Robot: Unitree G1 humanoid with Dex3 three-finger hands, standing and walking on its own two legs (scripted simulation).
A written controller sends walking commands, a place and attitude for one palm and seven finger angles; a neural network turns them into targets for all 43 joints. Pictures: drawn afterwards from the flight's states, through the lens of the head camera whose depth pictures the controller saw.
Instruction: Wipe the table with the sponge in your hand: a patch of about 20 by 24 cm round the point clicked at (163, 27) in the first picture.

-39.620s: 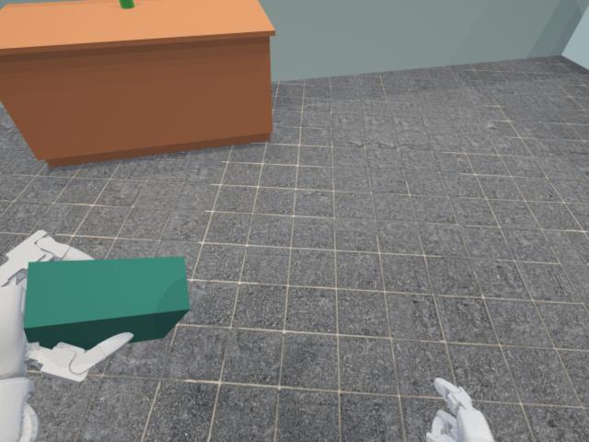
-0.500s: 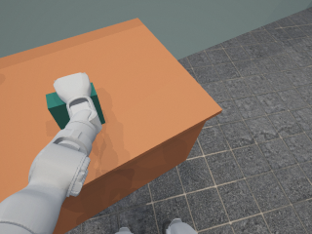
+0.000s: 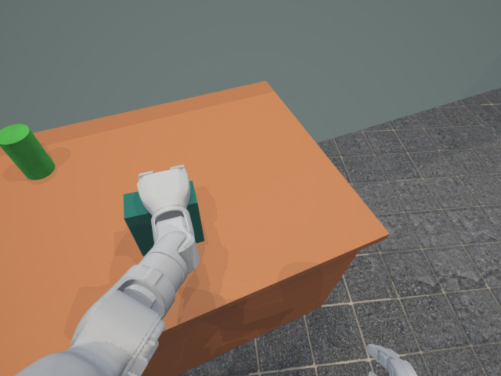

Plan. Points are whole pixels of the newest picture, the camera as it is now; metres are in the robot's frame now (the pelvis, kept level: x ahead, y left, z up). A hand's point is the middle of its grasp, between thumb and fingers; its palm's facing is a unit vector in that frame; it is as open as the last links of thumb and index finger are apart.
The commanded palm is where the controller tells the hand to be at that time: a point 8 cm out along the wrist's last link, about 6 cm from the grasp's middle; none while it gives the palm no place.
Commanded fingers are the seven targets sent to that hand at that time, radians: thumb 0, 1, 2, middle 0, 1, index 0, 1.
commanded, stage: wipe back along the third lane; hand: left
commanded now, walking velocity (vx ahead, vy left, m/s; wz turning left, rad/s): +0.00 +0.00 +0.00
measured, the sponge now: (169, 226) +0.40 +0.19 -0.06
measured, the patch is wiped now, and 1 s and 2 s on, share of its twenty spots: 0.95 0.95 0.95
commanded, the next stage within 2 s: slide back across to the middle lane in 1.78 s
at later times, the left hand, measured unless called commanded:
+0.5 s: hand (178, 234) +0.35 +0.15 +0.00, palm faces -0.05 -0.02 -1.00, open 10.1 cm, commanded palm +0.30 +0.12 +0.03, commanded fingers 0.00 0.10 1.30 -1.20 -1.60 -1.20 -1.60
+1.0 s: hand (187, 254) +0.31 +0.13 +0.00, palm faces -0.04 -0.01 -1.00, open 10.1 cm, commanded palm +0.26 +0.11 +0.03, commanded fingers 0.00 0.10 1.30 -1.20 -1.60 -1.20 -1.60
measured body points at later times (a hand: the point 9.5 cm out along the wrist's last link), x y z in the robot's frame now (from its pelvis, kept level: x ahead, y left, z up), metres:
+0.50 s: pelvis -0.01 +0.00 +0.00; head +0.00 +0.00 +0.45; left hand +0.35 +0.15 +0.06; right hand +0.19 -0.20 -0.11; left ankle -0.05 +0.09 -0.72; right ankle +0.00 -0.12 -0.72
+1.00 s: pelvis -0.02 -0.03 +0.01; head -0.03 -0.04 +0.46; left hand +0.31 +0.12 +0.05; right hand +0.17 -0.24 -0.10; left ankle -0.05 +0.09 -0.72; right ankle +0.00 -0.12 -0.72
